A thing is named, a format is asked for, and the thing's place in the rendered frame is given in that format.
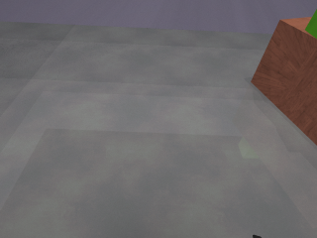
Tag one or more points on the pedestal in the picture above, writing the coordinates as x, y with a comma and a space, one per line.
287, 74

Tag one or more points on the carton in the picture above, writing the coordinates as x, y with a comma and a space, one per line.
312, 26

